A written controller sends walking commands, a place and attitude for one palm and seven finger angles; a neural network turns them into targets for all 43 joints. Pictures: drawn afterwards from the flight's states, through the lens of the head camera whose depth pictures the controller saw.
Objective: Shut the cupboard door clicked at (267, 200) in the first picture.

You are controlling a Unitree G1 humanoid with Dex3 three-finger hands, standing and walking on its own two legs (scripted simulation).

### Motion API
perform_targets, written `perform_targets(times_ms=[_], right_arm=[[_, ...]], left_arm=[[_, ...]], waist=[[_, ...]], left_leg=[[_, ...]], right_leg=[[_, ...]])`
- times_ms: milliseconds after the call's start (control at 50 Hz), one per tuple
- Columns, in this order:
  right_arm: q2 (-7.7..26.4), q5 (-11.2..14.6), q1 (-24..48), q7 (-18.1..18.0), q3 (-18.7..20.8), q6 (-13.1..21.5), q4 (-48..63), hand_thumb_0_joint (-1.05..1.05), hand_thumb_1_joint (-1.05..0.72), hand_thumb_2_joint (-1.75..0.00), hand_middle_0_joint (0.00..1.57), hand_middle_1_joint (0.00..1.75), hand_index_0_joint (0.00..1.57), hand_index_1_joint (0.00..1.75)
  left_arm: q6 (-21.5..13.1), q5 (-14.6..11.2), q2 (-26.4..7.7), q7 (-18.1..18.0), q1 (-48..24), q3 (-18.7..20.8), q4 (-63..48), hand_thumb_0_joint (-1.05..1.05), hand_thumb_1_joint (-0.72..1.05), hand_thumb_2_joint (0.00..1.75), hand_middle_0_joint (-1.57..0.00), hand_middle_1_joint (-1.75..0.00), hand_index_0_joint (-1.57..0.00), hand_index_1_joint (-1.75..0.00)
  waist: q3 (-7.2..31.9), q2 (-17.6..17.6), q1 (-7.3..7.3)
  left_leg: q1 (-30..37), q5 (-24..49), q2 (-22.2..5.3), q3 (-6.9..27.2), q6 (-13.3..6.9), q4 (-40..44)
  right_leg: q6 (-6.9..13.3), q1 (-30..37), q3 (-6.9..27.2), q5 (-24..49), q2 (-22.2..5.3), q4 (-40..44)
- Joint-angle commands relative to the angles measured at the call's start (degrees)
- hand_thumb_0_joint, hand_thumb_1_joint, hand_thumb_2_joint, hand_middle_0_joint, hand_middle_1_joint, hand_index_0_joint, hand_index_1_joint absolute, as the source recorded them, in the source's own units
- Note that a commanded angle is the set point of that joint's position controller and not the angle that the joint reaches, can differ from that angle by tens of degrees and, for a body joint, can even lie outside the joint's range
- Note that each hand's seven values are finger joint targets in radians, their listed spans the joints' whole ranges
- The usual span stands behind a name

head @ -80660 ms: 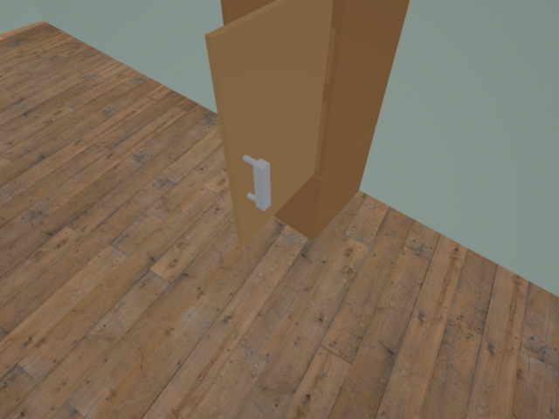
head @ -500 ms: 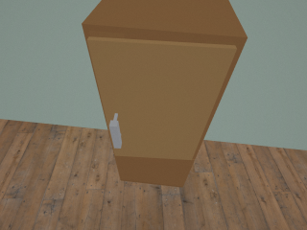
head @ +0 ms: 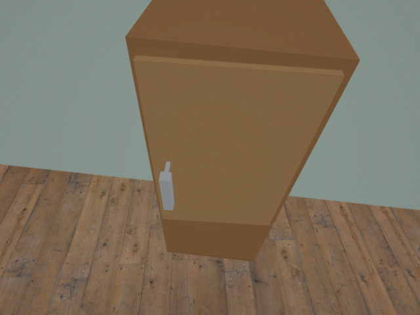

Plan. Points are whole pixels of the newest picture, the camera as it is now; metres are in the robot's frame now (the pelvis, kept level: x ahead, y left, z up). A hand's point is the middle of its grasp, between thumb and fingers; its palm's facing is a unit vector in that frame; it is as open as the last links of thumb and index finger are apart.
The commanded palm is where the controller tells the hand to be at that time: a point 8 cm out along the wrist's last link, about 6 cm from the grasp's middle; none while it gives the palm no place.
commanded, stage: come to a stop and stand still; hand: left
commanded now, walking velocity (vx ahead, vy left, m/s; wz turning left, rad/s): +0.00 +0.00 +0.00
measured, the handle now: (168, 185) +0.45 +0.14 -0.10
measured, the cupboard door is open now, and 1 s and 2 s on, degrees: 3 3 3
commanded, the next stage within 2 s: look again from close up in 0.28 s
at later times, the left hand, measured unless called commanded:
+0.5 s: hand out of the picture -0.04 +0.18 -0.18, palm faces +0.02 -0.99 -0.16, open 7.4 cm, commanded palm none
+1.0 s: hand out of the picture -0.04 +0.17 -0.19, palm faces +0.00 -0.99 -0.14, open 7.4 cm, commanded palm none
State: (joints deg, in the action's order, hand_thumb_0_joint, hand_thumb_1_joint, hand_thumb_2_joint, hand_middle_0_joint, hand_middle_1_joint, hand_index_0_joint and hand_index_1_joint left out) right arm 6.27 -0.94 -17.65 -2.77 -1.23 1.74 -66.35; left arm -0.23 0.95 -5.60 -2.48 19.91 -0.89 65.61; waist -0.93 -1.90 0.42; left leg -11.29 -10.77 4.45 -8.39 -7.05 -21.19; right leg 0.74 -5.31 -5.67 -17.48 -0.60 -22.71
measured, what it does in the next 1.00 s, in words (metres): stands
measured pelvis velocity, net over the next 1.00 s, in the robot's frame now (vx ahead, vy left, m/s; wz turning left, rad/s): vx -0.02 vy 0.02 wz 0.00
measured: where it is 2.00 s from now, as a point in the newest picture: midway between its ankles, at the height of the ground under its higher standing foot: outside the picture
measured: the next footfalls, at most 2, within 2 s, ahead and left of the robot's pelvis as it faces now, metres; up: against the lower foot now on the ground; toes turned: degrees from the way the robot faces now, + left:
right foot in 1.64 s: +0.01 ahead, -0.22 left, +0.00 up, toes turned -4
left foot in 1.90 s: +0.07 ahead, +0.00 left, +0.00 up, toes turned +5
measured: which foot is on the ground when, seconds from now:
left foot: down 0.00-1.00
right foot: down 0.00-1.00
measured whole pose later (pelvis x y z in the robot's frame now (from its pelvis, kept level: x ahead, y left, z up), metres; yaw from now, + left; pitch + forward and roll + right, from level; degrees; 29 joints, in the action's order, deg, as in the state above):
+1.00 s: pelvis -0.02 +0.02 +0.00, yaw +0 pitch +0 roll -1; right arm 8.5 -0.8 -17.0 -1.5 -1.3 1.1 -63.2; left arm 0.2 1.1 -7.3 -2.6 20.4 -1.8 62.7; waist -0.7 -1.3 0.0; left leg -13.1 -10.7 5.5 -9.3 -8.3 -23.0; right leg -0.5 -8.4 -4.8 -18.3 -2.0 -27.1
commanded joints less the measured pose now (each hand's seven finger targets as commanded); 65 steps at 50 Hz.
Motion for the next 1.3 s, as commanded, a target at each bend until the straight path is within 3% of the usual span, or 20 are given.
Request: perform_targets(times_ms=[0, 220, 340, 360, 380, 400, 420, 480, 520, 560, 660, 720, 760, 820, 900, 1040, 1100, 1160, 1220, 1280], right_arm=[[4.9, 0.3, -4.9, -0.3, 0.7, 0.5, 1.0, 0.0, -0.9, -0.9, 0.2, 0.3, 0.2, 0.3], [5.2, 0.4, -5.2, -0.6, 1.0, 0.3, 0.7, 0.0, -0.9, -0.9, 0.2, 0.3, 0.2, 0.3], [5.3, 0.4, -5.1, -0.5, 1.3, 0.2, 0.6, 0.0, -0.9, -0.9, 0.2, 0.3, 0.2, 0.3], [10.2, 0.7, -2.6, 0.7, 1.0, -0.1, 6.2, 0.0, -0.9, -0.9, 0.2, 0.3, 0.2, 0.3], [8.5, 0.3, -2.3, 0.9, 0.9, -0.4, 6.7, 0.0, -0.9, -0.9, 0.2, 0.3, 0.2, 0.3], [8.1, 0.2, -1.9, 0.9, 1.2, -0.7, 6.8, 0.0, -0.9, -0.9, 0.2, 0.3, 0.2, 0.3], [7.6, -0.1, -2.1, 1.2, 1.0, -0.6, 6.8, 0.0, -0.9, -0.9, 0.2, 0.3, 0.2, 0.3], [7.4, 0.2, -2.8, 1.0, 1.1, -0.4, 7.6, 0.0, -0.9, -0.9, 0.2, 0.3, 0.2, 0.3], [6.9, 0.3, -3.1, 0.7, 1.0, -0.3, 7.6, 0.0, -0.9, -0.9, 0.2, 0.3, 0.2, 0.3], [7.7, 0.5, -3.5, 0.8, 1.1, -0.6, 7.5, 0.0, -0.9, -0.9, 0.2, 0.3, 0.2, 0.3], [7.8, 0.1, -3.2, 1.2, 0.8, -0.4, 6.3, 0.0, -0.9, -0.9, 0.2, 0.3, 0.2, 0.3], [9.1, 0.1, -3.3, 1.0, 1.3, -0.5, 5.9, 0.0, -0.9, -0.9, 0.2, 0.3, 0.2, 0.3], [9.0, 0.2, -2.0, 1.0, 1.1, -0.6, 6.0, 0.0, -0.9, -0.9, 0.2, 0.3, 0.2, 0.3], [8.3, 0.3, -1.3, 1.1, 1.0, -0.4, 6.3, 0.0, -0.9, -0.9, 0.2, 0.3, 0.2, 0.3], [8.5, 0.4, -2.4, 1.0, 1.2, -0.1, 5.2, 0.0, -0.9, -0.9, 0.2, 0.3, 0.2, 0.3], [7.6, 0.4, -2.9, 0.5, 1.5, 0.0, 3.9, 0.0, -0.9, -0.9, 0.2, 0.3, 0.2, 0.3], [9.3, 0.2, -4.2, -0.3, 2.5, -0.5, 3.3, 0.0, -0.9, -0.9, 0.2, 0.3, 0.2, 0.3], [10.3, 0.0, -6.1, -0.9, 3.3, -0.5, 3.4, 0.0, -0.9, -0.9, 0.2, 0.3, 0.2, 0.3], [10.0, -0.3, -4.8, -0.9, 3.9, -0.1, 4.5, 0.0, -0.9, -0.9, 0.2, 0.3, 0.2, 0.3], [9.8, -0.4, -4.3, -0.6, 4.2, 0.1, 5.3, 0.0, -0.9, -0.9, 0.2, 0.3, 0.2, 0.3]], left_arm=[[-0.4, -0.1, -3.9, -0.4, 6.1, 0.9, 0.0, 0.0, 0.9, 0.9, -0.2, -0.3, -0.2, -0.3], [0.3, 0.1, -4.0, -0.5, 5.6, 1.2, 0.1, 0.0, 0.9, 0.9, -0.2, -0.3, -0.2, -0.3], [0.4, 0.2, -4.0, -0.5, 5.7, 1.3, 0.2, 0.0, 0.9, 0.9, -0.2, -0.3, -0.2, -0.3], [-1.3, 0.9, -5.9, -2.3, 4.2, -0.4, -0.6, 0.0, 0.9, 0.9, -0.2, -0.3, -0.2, -0.3], [-1.0, -0.2, -6.2, -2.0, 6.6, 0.5, -2.4, 0.0, 0.9, 0.9, -0.2, -0.3, -0.2, -0.3], [-0.6, -0.1, -5.9, -1.5, 6.4, 0.9, -2.6, 0.0, 0.9, 0.9, -0.2, -0.3, -0.2, -0.3], [-1.1, 0.0, -6.7, -1.0, 7.1, 0.6, -2.6, 0.0, 0.9, 0.9, -0.2, -0.3, -0.2, -0.3], [-1.2, -0.1, -5.3, -0.8, 7.2, 0.6, -2.5, 0.0, 0.9, 0.9, -0.2, -0.3, -0.2, -0.3], [-1.4, -0.3, -4.5, -0.9, 6.6, 0.5, -2.5, 0.0, 0.9, 0.9, -0.2, -0.3, -0.2, -0.3], [-1.2, -0.6, -4.4, -1.2, 5.9, 0.5, -2.9, 0.0, 0.9, 0.9, -0.2, -0.3, -0.2, -0.3], [-0.9, -0.2, -5.3, -0.9, 4.7, 0.2, -3.8, 0.0, 0.9, 0.9, -0.2, -0.3, -0.2, -0.3], [-0.1, 0.0, -6.0, -1.0, 5.9, 0.5, -3.8, 0.0, 0.9, 0.9, -0.2, -0.3, -0.2, -0.3], [0.1, 0.1, -6.3, -0.8, 6.8, 0.4, -3.6, 0.0, 0.9, 0.9, -0.2, -0.3, -0.2, -0.3], [-0.3, 0.3, -6.4, -0.5, 6.4, 0.3, -3.7, 0.0, 0.9, 0.9, -0.2, -0.3, -0.2, -0.3], [-0.2, 0.0, -6.5, -0.6, 6.0, 0.2, -3.7, 0.0, 0.9, 0.9, -0.2, -0.3, -0.2, -0.3], [0.2, 0.0, -5.9, -0.4, 5.3, 0.0, -2.9, 0.0, 0.9, 0.9, -0.2, -0.3, -0.2, -0.3], [1.4, 0.4, -5.9, 0.1, 5.0, 0.5, -3.4, 0.0, 0.9, 0.9, -0.2, -0.3, -0.2, -0.3], [2.4, 1.0, -6.4, 0.6, 3.7, 1.4, -4.9, 0.0, 0.9, 0.9, -0.2, -0.3, -0.2, -0.3], [2.7, 1.4, -5.8, 1.4, 1.9, 2.1, -6.1, 0.0, 0.9, 0.9, -0.2, -0.3, -0.2, -0.3], [3.1, 1.4, -4.9, 1.8, 0.5, 2.5, -7.1, 0.0, 0.9, 0.9, -0.2, -0.3, -0.2, -0.3]], waist=[[-3.1, 2.1, 0.08], [-3.6, 2.0, 0.15], [-4.7, 0.9, 0.21], [-7.1, 3.1, -1.26], [-1.7, 5.6, 0.36], [-2.7, 8.1, -0.01], [0.5, 13.5, 0.54], [2.9, 6.3, 0.19], [1.7, 1.2, 0.18], [-1.0, -2.4, -0.63], [-5.4, -2.2, -1.04], [-7.0, 2.8, -0.35], [-7.0, 3.0, 0.25], [-6.2, -1.7, 0.29], [-3.6, 2.1, -0.33], [-3.2, 1.0, -0.83], [-4.2, 4.4, -1.33], [-1.7, 4.4, -1.89], [-1.3, 0.3, -1.36], [-2.0, 1.9, -1.37]], left_leg=[[3.4, 9.5, -12.3, 13.6, 2.4, 5.3], [4.4, 10.4, -13.2, 15.4, 3.1, 7.0], [2.3, 2.8, -13.5, 16.4, 3.5, 9.3], [-0.6, 29.3, -13.1, 16.2, 6.4, -0.4], [-0.4, 8.8, -12.0, 15.7, 6.8, 0.6], [-3.9, -2.8, -11.1, 16.8, 6.9, 3.9], [-3.9, -4.8, -10.4, 17.7, 6.4, 4.5], [-0.7, 2.8, -11.2, 17.9, 5.4, 2.5], [-0.1, 12.4, -10.9, 16.8, 7.6, 0.1], [0.3, 11.0, -10.4, 15.5, 9.3, -1.6], [-2.3, 0.1, -10.5, 15.5, 3.6, 2.6], [-3.7, -6.1, -12.1, 18.8, 9.5, 7.7], [-4.7, -10.5, -12.0, 17.9, 5.5, 8.7], [-4.2, -7.8, -11.6, 16.6, 3.6, 7.4], [-0.2, -5.0, -12.0, 16.5, 5.9, 7.6], [1.0, -5.1, -14.0, 17.7, 3.5, 6.8], [2.6, -10.4, -18.1, 23.2, 2.5, 9.7], [4.6, -8.1, -23.2, 27.0, -1.6, 10.6], [1.4, -6.7, -24.2, 24.6, -3.4, 10.0], [-3.2, -8.1, -22.2, 19.9, -2.2, 10.9]], right_leg=[[1.5, -5.5, 6.3, 6.2, -6.1, 2.8], [1.0, -6.6, 5.5, 4.8, -5.5, 0.9], [1.0, -6.7, 5.7, 4.2, -5.5, 0.9], [0.4, -10.6, 4.9, 6.6, -5.2, -2.2], [1.9, -8.0, 4.6, -2.8, -4.3, -3.0], [2.4, -7.3, 4.3, -4.3, -3.9, -3.6], [3.0, -5.1, 4.0, -2.6, -3.8, -4.8], [2.8, -5.5, 3.4, -1.6, -3.2, -4.6], [3.1, -5.6, 3.4, 0.7, -3.7, -3.5], [3.5, -8.2, 4.9, -1.3, -5.1, -2.4], [2.7, -9.4, 6.2, -0.9, -5.0, -2.0], [2.1, -9.9, 5.3, -2.3, -4.0, -4.9], [2.0, -9.3, 5.8, -2.4, -4.2, -3.8], [2.3, -8.1, 6.4, 0.3, -5.0, -1.3], [2.0, -9.1, 6.5, 0.4, -4.8, -1.9], [1.4, -9.2, 5.8, 0.5, -4.1, -1.2], [1.0, -15.3, 4.5, -4.4, -2.1, -7.5], [0.9, -21.1, 6.6, -10.1, -2.3, -22.2], [0.4, -23.7, 7.9, -6.6, -3.2, -30.4], [-0.4, -22.8, 6.7, -3.1, -3.4, -32.7]])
